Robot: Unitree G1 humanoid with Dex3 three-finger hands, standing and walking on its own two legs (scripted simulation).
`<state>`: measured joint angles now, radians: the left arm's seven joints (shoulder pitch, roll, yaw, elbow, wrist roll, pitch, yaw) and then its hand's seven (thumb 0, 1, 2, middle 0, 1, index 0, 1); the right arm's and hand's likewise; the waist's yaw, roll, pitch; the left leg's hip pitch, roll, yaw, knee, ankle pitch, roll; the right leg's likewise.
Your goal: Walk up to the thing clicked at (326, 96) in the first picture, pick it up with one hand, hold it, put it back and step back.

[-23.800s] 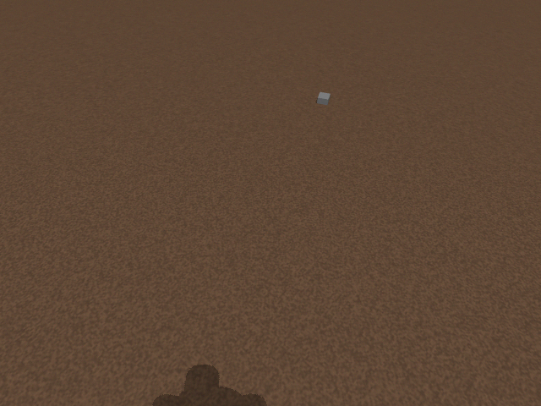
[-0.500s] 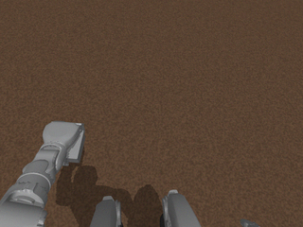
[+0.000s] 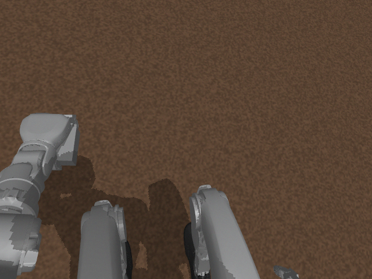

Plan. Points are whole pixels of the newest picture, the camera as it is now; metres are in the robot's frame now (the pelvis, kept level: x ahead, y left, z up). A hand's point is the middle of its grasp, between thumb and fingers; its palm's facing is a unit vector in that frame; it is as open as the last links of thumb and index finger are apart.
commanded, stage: crouch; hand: left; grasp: from above
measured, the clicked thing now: (59, 145) +0.46 +0.22 -0.18
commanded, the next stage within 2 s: lower in 0.90 s
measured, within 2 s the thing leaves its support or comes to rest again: neither
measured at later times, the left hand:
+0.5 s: hand (66, 148) +0.47 +0.22 -0.24, palm faces -0.47 +0.00 -0.88, open 11.0 cm
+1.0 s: hand (69, 149) +0.48 +0.23 -0.29, palm faces -0.47 +0.01 -0.88, open 11.0 cm
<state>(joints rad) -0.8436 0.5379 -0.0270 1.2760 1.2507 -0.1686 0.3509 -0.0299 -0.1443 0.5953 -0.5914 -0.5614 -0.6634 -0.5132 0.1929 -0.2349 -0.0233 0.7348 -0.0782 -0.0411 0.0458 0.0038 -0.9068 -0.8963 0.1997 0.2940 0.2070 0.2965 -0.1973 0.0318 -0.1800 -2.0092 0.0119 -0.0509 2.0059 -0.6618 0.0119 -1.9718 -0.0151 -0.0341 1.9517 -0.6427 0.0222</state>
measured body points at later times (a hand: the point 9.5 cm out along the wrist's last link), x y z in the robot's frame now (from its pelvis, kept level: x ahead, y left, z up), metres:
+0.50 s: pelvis +0.00 +0.00 -0.08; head +0.23 +0.04 +0.30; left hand +0.49 +0.22 -0.19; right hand +0.05 -0.28 -0.19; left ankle +0.07 +0.11 -0.42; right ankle +0.09 -0.13 -0.42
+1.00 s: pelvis -0.01 -0.01 -0.12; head +0.24 +0.04 +0.26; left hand +0.50 +0.22 -0.24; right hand +0.02 -0.28 -0.23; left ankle +0.07 +0.11 -0.42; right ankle +0.09 -0.13 -0.42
